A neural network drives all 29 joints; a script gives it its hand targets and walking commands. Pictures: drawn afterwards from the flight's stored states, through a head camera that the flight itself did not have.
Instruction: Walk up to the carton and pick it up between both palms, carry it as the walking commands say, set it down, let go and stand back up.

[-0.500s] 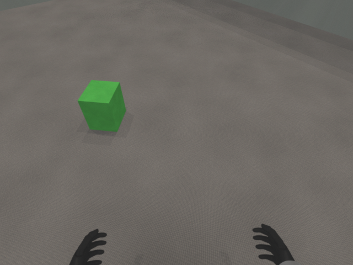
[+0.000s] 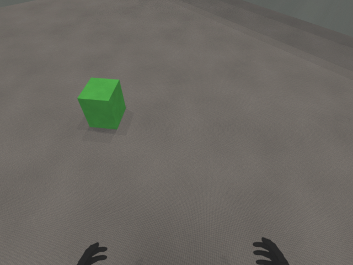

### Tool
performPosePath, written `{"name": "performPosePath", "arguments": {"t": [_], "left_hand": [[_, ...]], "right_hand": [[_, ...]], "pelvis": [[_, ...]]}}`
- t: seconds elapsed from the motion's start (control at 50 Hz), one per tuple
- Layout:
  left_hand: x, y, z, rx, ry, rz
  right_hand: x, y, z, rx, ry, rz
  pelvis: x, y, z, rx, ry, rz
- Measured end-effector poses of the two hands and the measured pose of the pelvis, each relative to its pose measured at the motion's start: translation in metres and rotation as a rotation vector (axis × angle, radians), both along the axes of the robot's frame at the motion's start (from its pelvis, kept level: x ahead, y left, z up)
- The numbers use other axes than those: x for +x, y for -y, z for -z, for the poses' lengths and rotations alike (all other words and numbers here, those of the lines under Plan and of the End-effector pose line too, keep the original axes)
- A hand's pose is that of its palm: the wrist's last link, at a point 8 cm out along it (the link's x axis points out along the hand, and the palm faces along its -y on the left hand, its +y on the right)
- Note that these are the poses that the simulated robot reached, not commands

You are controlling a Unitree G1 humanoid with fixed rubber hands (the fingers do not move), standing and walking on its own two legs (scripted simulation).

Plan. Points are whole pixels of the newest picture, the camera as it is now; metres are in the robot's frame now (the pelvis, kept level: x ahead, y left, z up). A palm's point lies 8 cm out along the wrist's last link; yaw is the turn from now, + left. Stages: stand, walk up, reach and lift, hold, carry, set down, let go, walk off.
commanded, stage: stand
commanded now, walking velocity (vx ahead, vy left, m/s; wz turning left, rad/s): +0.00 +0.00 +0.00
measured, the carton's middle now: (104, 103) +1.32 +0.52 -0.62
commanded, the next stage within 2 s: walk up in 0.48 s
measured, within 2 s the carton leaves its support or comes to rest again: neither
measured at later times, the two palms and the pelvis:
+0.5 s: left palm out of the picture +0.12 +0.22 -0.10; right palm out of the picture +0.12 -0.23 -0.10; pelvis +0.00 +0.00 +0.00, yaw +0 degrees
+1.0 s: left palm out of the picture +0.07 +0.44 -0.06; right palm (262, 189) +0.30 -0.21 -0.03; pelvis +0.06 +0.08 -0.02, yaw +13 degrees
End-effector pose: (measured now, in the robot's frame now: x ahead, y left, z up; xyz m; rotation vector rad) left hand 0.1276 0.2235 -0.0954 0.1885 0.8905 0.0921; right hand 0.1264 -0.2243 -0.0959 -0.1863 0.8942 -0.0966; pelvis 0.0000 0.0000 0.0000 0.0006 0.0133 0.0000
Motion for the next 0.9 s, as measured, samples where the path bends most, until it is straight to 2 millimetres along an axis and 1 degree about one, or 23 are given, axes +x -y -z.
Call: {"name": "performPosePath", "arguments": {"t": [0.66, 0.68, 0.7, 0.72, 0.76, 0.8, 0.84, 0.86, 0.9], "left_hand": [[-0.016, -0.002, 0.005, -0.002, -0.054, -0.036], [-0.015, -0.005, 0.003, 0.006, -0.039, -0.033], [-0.013, -0.011, -0.001, 0.023, -0.009, -0.034], [-0.013, -0.022, -0.005, 0.050, 0.022, -0.043], [-0.021, -0.053, -0.016, 0.123, 0.063, -0.082], [-0.038, -0.089, -0.028, 0.208, 0.063, -0.127], [-0.056, -0.123, -0.038, 0.282, 0.039, -0.161], [-0.064, -0.139, -0.043, 0.311, 0.026, -0.175], [-0.072, -0.167, -0.049, 0.347, 0.007, -0.202]], "right_hand": [[-0.016, 0.003, 0.005, 0.003, -0.052, 0.038], [-0.015, 0.005, 0.004, -0.002, -0.047, 0.025], [-0.014, 0.008, 0.002, -0.013, -0.041, 0.001], [-0.011, 0.014, 0.000, -0.031, -0.036, -0.024], [0.003, 0.026, -0.009, -0.091, -0.026, -0.080], [0.028, 0.036, -0.024, -0.152, 0.003, -0.133], [0.058, 0.038, -0.042, -0.198, 0.044, -0.188], [0.074, 0.035, -0.050, -0.214, 0.063, -0.217], [0.106, 0.024, -0.064, -0.237, 0.096, -0.273]], "pelvis": [[0.001, 0.001, -0.004, 0.001, 0.004, 0.001], [0.001, 0.000, -0.003, -0.002, 0.007, -0.008], [0.002, 0.000, -0.002, -0.007, 0.010, -0.021], [0.003, -0.001, 0.000, -0.013, 0.013, -0.037], [0.007, -0.004, 0.001, -0.024, 0.020, -0.077], [0.011, -0.011, 0.000, -0.033, 0.030, -0.115], [0.018, -0.020, -0.003, -0.036, 0.039, -0.147], [0.022, -0.024, -0.004, -0.035, 0.043, -0.162], [0.033, -0.036, -0.004, -0.030, 0.049, -0.189]]}}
